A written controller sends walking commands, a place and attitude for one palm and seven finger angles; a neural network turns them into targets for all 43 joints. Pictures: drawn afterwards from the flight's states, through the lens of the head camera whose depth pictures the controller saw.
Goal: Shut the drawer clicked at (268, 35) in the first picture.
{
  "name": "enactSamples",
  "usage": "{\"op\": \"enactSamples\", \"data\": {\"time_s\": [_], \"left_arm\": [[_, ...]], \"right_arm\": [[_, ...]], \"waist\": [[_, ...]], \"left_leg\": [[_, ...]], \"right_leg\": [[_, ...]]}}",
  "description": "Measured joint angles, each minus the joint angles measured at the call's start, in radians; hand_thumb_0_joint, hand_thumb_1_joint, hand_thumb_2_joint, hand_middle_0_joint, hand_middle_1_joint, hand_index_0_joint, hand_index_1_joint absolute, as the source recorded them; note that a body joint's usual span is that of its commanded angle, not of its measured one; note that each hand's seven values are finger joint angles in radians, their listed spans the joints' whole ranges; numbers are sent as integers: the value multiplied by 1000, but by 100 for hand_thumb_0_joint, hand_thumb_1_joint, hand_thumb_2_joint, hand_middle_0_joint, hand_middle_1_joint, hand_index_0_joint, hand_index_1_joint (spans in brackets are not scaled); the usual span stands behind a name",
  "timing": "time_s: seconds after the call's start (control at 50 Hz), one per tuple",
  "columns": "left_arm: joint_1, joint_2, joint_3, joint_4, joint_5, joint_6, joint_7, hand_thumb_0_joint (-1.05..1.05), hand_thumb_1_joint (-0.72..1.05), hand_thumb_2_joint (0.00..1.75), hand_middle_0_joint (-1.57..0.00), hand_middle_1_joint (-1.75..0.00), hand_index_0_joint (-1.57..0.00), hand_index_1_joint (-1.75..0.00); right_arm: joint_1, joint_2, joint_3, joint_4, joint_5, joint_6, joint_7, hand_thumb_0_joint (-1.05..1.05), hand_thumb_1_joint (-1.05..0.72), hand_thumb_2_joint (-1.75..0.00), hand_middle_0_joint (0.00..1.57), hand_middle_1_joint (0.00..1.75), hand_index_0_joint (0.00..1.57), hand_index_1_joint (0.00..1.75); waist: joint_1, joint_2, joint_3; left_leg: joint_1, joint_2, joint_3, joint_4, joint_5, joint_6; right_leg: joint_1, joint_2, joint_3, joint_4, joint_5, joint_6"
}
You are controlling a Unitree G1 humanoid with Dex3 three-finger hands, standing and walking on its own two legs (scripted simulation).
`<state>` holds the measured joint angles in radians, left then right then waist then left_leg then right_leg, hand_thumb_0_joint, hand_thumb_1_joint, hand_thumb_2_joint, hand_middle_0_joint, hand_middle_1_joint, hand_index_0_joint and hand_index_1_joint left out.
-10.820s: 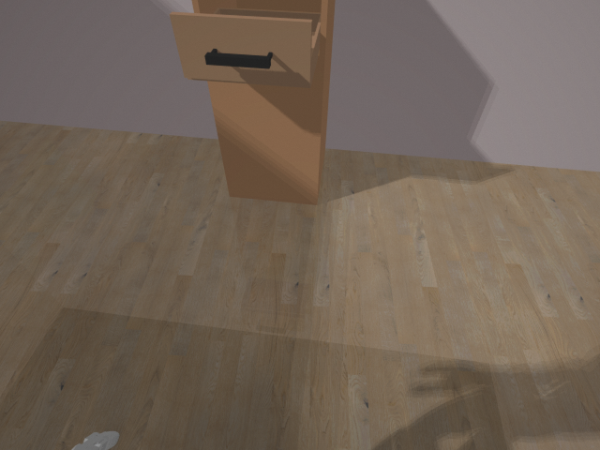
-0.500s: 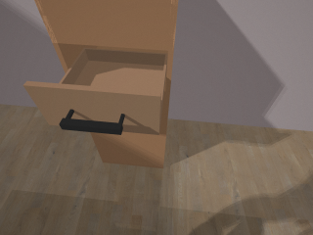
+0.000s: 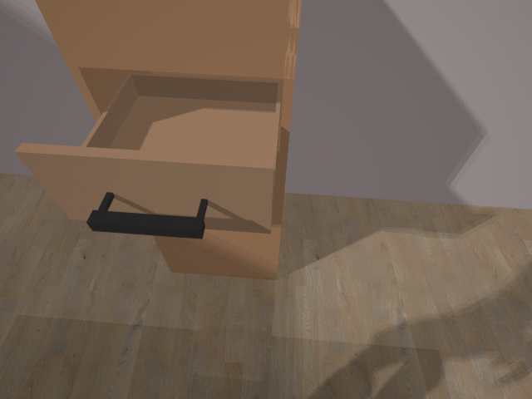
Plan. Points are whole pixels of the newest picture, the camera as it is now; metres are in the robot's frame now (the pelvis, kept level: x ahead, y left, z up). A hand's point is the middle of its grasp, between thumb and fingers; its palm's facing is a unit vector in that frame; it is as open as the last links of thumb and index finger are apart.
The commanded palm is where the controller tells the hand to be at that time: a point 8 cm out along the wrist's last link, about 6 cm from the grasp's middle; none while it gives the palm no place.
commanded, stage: come to a stop and stand still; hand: left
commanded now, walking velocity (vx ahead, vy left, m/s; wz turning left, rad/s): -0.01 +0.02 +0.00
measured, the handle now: (151, 213) +0.38 +0.21 +0.04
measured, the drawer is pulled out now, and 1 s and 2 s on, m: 0.23 0.23 0.23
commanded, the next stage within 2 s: look again from close up in 0.66 s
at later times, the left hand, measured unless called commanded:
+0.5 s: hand out of the picture -0.04 +0.19 -0.17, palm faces +0.04 -0.98 -0.22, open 7.4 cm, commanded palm none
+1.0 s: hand out of the picture -0.08 +0.16 -0.18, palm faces +0.05 -0.99 -0.14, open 7.4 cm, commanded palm none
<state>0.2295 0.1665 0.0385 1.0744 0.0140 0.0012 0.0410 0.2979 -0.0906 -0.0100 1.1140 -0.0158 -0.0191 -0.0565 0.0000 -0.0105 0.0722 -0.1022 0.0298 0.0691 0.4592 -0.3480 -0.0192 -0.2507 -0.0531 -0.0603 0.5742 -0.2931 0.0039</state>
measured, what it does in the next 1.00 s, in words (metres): shifts its weight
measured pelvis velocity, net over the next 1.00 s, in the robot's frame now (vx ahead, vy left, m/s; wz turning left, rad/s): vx -0.06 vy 0.01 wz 0.02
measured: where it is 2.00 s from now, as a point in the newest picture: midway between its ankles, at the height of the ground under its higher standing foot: outside the picture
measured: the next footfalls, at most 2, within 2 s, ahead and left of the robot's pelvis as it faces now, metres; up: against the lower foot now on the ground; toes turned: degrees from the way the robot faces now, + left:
none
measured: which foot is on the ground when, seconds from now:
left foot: down 0.00-1.00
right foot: down 0.00-1.00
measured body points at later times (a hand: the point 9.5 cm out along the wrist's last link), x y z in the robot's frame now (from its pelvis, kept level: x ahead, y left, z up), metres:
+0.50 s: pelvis -0.06 +0.00 +0.00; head -0.08 +0.00 +0.45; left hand -0.04 +0.24 -0.15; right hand -0.02 -0.23 -0.15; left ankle -0.04 +0.12 -0.74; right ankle -0.01 -0.12 -0.73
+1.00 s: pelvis -0.06 +0.01 +0.00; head -0.05 +0.02 +0.45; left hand -0.08 +0.21 -0.16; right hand -0.08 -0.20 -0.16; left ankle -0.04 +0.12 -0.74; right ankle -0.01 -0.12 -0.74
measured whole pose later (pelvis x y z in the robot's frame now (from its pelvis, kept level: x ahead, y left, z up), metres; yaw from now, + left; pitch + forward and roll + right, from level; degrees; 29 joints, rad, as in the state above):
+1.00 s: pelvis -0.06 +0.01 +0.00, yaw +1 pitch -2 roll +0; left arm 0.33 0.12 -0.01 1.10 0.02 -0.02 0.03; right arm 0.34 -0.11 0.01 1.13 -0.01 -0.01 -0.02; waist 0.00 -0.02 0.03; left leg -0.21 0.02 0.06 0.46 -0.22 0.01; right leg -0.25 -0.05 -0.06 0.46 -0.18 0.01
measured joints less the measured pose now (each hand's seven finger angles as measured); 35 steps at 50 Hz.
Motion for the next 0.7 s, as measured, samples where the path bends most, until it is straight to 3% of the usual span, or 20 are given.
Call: {"op": "enactSamples", "data": {"time_s": [0.06,0.12,0.18,0.28,0.44,0.7], "left_arm": [[-23,6,2,-20,3,0,0,1,92,89,-20,-30,-20,-30],[-36,3,-7,-40,7,-17,12,1,91,89,-20,-30,-20,-30],[-31,8,-19,-64,8,-14,12,1,91,89,-20,-30,-20,-30],[-16,8,-34,-72,8,16,-5,0,91,89,-20,-30,-20,-30],[45,22,-40,-74,10,12,-18,0,91,89,-20,-30,-20,-30],[134,5,-40,2,6,6,-18,1,91,89,-20,-30,-20,-30]], "right_arm": [[-23,-21,-9,0,-3,10,-1,2,-92,-90,20,30,20,30],[-48,-59,-18,-45,11,25,20,2,-93,-90,20,30,20,30],[-58,-88,-26,-96,11,25,29,2,-92,-90,20,30,20,30],[-57,-112,-20,-123,-4,27,40,1,-91,-90,20,30,20,30],[-30,-98,5,-128,-12,26,53,1,-91,-90,20,30,20,30],[59,-61,17,-31,-7,28,51,1,-90,-90,20,30,20,30]], "waist": [[5,0,1],[-11,22,7],[-26,15,2],[-12,7,-43],[-1,1,-77],[2,2,-59]], "left_leg": [[-16,-3,6,15,0,-4],[-96,16,1,131,-3,-1],[-114,9,-4,108,28,8],[-101,5,4,106,43,13],[-110,-3,2,38,108,19],[-133,-11,-9,21,130,23]], "right_leg": [[-7,-3,6,-3,-16,0],[-19,8,-9,-8,9,-5],[-24,1,-18,23,4,-5],[-5,-2,-10,2,29,3],[-9,-2,-10,-70,90,-1],[-23,0,-6,-96,114,2]]}}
